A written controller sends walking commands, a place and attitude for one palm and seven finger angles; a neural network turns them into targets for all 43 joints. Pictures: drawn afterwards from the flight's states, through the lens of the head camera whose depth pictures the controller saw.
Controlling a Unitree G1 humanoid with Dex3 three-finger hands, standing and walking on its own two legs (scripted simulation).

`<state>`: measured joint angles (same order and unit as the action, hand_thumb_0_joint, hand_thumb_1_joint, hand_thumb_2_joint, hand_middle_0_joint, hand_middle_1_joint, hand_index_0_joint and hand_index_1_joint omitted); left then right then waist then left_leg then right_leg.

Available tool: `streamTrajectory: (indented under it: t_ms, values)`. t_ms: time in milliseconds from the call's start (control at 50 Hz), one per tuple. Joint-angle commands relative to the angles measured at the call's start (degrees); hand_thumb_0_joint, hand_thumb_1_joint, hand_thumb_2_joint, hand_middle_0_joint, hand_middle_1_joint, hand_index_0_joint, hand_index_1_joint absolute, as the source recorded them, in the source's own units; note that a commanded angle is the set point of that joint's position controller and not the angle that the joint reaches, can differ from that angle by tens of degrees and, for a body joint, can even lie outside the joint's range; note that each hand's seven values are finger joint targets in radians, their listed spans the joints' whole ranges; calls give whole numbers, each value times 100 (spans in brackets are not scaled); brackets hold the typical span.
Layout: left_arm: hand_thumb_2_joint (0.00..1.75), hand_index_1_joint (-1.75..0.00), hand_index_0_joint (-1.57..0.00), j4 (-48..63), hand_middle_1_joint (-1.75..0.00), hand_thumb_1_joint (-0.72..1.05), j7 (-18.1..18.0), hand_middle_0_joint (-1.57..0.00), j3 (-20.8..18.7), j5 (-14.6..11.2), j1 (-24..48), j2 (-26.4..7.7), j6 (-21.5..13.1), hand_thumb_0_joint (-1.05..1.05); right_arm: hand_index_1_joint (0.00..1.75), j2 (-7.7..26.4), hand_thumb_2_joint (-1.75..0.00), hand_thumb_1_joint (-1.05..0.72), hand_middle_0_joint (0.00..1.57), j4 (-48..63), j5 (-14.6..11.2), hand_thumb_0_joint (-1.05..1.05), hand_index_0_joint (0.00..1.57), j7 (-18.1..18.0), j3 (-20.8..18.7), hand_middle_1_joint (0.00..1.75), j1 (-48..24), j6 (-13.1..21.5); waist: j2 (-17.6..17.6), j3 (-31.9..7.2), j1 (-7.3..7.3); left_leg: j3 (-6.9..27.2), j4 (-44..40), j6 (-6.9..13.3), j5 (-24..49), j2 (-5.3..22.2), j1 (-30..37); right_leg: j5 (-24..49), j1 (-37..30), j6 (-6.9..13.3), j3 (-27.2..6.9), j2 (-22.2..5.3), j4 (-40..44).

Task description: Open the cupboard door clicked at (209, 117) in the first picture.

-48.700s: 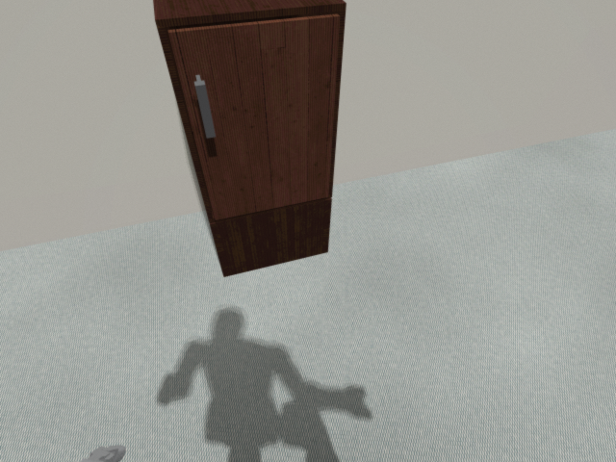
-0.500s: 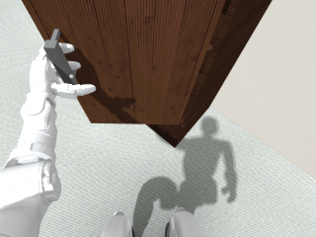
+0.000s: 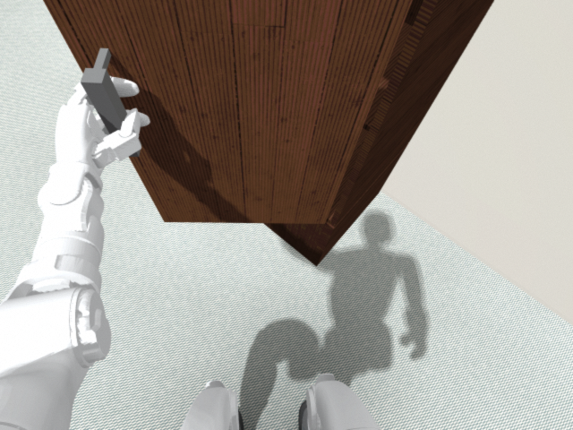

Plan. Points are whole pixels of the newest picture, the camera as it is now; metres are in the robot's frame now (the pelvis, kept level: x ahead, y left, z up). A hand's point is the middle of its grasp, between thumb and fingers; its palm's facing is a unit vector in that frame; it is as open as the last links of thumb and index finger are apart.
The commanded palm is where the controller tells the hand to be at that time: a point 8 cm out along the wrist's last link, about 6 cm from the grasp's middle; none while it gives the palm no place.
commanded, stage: pull the door open along its arc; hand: left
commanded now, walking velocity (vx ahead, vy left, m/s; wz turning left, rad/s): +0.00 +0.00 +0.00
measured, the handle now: (118, 106) +0.55 +0.20 +0.07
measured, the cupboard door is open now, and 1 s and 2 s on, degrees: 42 76 83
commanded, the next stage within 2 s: open thumb and fingers to let go in 1.16 s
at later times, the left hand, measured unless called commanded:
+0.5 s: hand (134, 188) +0.41 +0.17 +0.07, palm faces -0.03 -1.00 +0.00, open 6.0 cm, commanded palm +0.36 +0.23 +0.07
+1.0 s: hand (196, 273) +0.30 +0.09 +0.07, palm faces +0.40 -0.92 +0.02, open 5.9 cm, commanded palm +0.24 +0.13 +0.07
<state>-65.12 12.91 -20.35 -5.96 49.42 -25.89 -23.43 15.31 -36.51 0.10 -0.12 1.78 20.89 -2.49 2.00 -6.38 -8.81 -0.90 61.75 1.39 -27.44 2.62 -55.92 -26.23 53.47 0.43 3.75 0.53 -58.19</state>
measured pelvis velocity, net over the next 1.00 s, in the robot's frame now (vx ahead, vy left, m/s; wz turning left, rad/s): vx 0.01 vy -0.03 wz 0.04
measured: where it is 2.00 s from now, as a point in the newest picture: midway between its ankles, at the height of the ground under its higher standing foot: outside the picture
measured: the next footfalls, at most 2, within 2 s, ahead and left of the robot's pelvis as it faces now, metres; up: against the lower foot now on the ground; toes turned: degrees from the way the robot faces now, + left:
none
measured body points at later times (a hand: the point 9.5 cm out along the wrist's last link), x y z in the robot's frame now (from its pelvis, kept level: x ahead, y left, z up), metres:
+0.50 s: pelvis +0.02 +0.00 +0.02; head +0.09 +0.00 +0.46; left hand +0.41 +0.22 +0.07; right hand +0.07 -0.26 -0.09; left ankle +0.01 +0.10 -0.66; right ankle +0.01 -0.12 -0.66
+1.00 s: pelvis +0.01 -0.03 +0.02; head +0.05 -0.05 +0.47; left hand +0.28 +0.13 +0.08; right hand +0.19 -0.24 -0.08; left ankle +0.01 +0.10 -0.66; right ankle +0.01 -0.12 -0.66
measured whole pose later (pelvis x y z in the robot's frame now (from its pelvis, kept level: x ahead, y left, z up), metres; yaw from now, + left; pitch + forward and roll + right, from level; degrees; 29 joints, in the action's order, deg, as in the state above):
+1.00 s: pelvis +0.01 -0.03 +0.02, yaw +2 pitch +11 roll +0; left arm -10.5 -24.9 5.4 0.3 -5.4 3.2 -18.9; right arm 10.9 -31.1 2.7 1.5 1.0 12.1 -0.3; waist 2.0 -7.2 0.0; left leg -0.2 54.6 -1.1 -26.1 1.5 -39.4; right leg -27.8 38.4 2.6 4.4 -0.3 -55.1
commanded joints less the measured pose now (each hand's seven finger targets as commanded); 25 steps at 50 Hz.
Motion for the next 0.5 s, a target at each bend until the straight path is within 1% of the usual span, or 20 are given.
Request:
streamTrajectory:
  t_ms: [0, 20, 60, 80, 120, 160, 200, 220, 260, 280, 300, 320, 340, 360, 380, 400, 420, 440, 460, 480]
  values:
    - [90, -135, -40, 1261, -135, 90, 37, -40, -231, -81, 2519, -1340, -389, 0, 30, 1003, -90, -90, 20, 308, 18, 0, 20, -69, -356, 30, 949, 108, 454, -2780, -93, 325, -613, 13, 2279, -149, 2137, 2025, -1034, 64, -192, 228, 634]
    - [90, -135, -40, 1151, -135, 90, 35, -40, -206, -74, 2464, -1306, -366, 0, 30, 1002, -90, -90, 20, 301, 12, 0, 20, -74, -351, 30, 947, 105, 323, -2683, -123, 341, -637, 14, 2155, -142, 2072, 1928, -1007, 62, -177, 231, 650]
    - [90, -135, -40, 1131, -135, 90, 50, -40, -218, -73, 2244, -1277, -332, 0, 30, 994, -90, -90, 20, 344, 7, 0, 20, -73, -349, 30, 940, 97, 314, -2578, -68, 312, -691, 18, 2070, -144, 2018, 1850, -1034, 65, -168, 233, 679]
    - [90, -135, -40, 1266, -135, 90, 64, -40, -252, -110, 2168, -1275, -375, 0, 30, 994, -90, -90, 20, 393, 16, 0, 20, -71, -347, 30, 945, 110, 463, -2679, 3, 316, -697, 16, 2233, -161, 2133, 1942, -1077, 94, -152, 240, 641]
    - [90, -135, -40, 1509, -135, 90, 76, -40, -296, -119, 1928, -1316, -404, 0, 30, 989, -90, -90, 20, 433, 13, 0, 20, -55, -364, 30, 928, 82, 589, -2944, 116, 313, -720, -24, 2509, -139, 2382, 2110, -1170, 96, -145, 234, 626]
    - [90, -135, -40, 1685, -135, 90, 80, -40, -257, -155, 1620, -1207, -397, 0, 30, 967, -90, -90, 20, 485, -3, 0, 20, -38, -387, 30, 907, 61, 560, -2996, 161, 297, -754, -38, 2727, -120, 2537, 2250, -1230, 96, -117, 248, 651]
    - [90, -135, -40, 1939, -135, 90, 74, -40, -252, -228, 1214, -1139, -400, 0, 30, 948, -90, -90, 20, 559, -27, 0, 20, -13, -395, 30, 870, 47, 564, -3002, 242, 279, -800, -42, 2934, -112, 2637, 2401, -1343, 96, -110, 272, 680]
    - [90, -135, -40, 2101, -135, 90, 76, -40, -182, -262, 1008, -1027, -395, 0, 30, 937, -90, -90, 20, 603, -46, 0, 20, 1, -408, 30, 817, 41, 508, -2949, 265, 248, -845, -44, 2848, -117, 2629, 2372, -1404, 91, -107, 273, 725]
    - [90, -135, -40, 2296, -135, 90, 75, -40, -160, -343, 450, -885, -347, 0, 30, 916, -90, -90, 20, 727, -69, 0, 20, 11, -415, 30, 727, 38, 194, -2767, 358, 163, -961, -9, 2618, -155, 2354, 2424, -1751, 86, -132, 268, 809]
    - [90, -135, -40, 2449, -135, 90, 79, -40, -146, -392, 134, -823, -353, 0, 30, 906, -90, -90, 20, 793, -84, 0, 20, 10, -423, 30, 690, 45, 130, -2732, 396, 138, -997, 12, 2673, -168, 2352, 2533, -1895, 105, -136, 276, 829]
    - [90, -135, -40, 2764, -135, 90, 74, -40, -148, -413, -116, -818, -363, 0, 30, 894, -90, -90, 20, 827, -107, 0, 20, 11, -435, 30, 625, 48, 285, -2791, 472, 102, -1039, -2, 2804, -158, 2429, 2658, -1969, 100, -151, 255, 829]
    - [90, -135, -40, 2890, -135, 90, 70, -40, -127, -443, -488, -732, -337, 0, 30, 871, -90, -90, 20, 880, -115, 0, 20, 21, -440, 30, 586, 49, 155, -2729, 522, 73, -1080, 3, 2788, -169, 2388, 2710, -2089, 93, -151, 253, 855]
    - [90, -135, -40, 3056, -135, 90, 67, -40, -77, -484, -726, -649, -328, 0, 30, 853, -90, -90, 20, 928, -131, 0, 20, 26, -431, 30, 509, 51, 187, -2547, 558, 39, -1138, 5, 2742, -175, 2307, 2726, -2156, 98, -160, 240, 898]
    - [90, -135, -40, 3230, -135, 90, 49, -40, -34, -514, -983, -558, -315, 0, 30, 836, -90, -90, 20, 966, -150, 0, 20, 25, -447, 30, 455, 54, 45, -2436, 562, 22, -1181, 9, 2658, -169, 2280, 2694, -2195, 91, -149, 241, 925]
    - [90, -135, -40, 3391, -135, 90, 52, -40, -41, -555, -1269, -555, -322, 0, 30, 845, -90, -90, 20, 1030, -153, 0, 20, 25, -438, 30, 402, 71, 92, -2345, 616, -5, -1197, 28, 2623, -199, 2222, 2725, -2305, 108, -179, 240, 944]
    - [90, -135, -40, 3587, -135, 90, 28, -40, -67, -583, -1444, -530, -323, 0, 30, 820, -90, -90, 20, 1051, -165, 0, 20, 24, -442, 30, 331, 81, 36, -2285, 622, -23, -1243, 30, 2610, -192, 2223, 2782, -2345, 93, -171, 223, 957]
    - [90, -135, -40, 3658, -135, 90, 29, -40, -9, -618, -1776, -405, -298, 0, 30, 796, -90, -90, 20, 1093, -176, 0, 20, 31, -433, 30, 259, 95, 81, -2124, 672, -54, -1279, 19, 2512, -210, 2159, 2746, -2383, 94, -185, 216, 984]
    - [90, -135, -40, 3823, -135, 90, 14, -40, 20, -643, -1895, -356, -292, 0, 30, 790, -90, -90, 20, 1122, -185, 0, 20, 30, -432, 30, 192, 107, 27, -1999, 653, -60, -1320, 19, 2393, -208, 2122, 2675, -2370, 88, -174, 208, 1012]
    - [90, -135, -40, 3995, -135, 90, -401, -40, -374, -892, -2083, -187, -258, 0, 30, 679, -90, -90, 20, 1144, -168, 0, 20, 26, -448, 30, 76, 139, -135, -1931, 920, -85, -1389, -23, 2248, -223, 1992, 2488, -2414, 72, -127, 212, 1071]
    - [90, -135, -40, 4304, -135, 90, -760, -40, -315, -859, -2191, -67, -279, 0, 30, 654, -90, -90, 20, 1172, -151, 0, 20, 25, -440, 30, -17, 207, 22, -1913, 946, -70, -1406, -45, 2285, -231, 2060, 2428, -2430, 85, -108, 211, 1047]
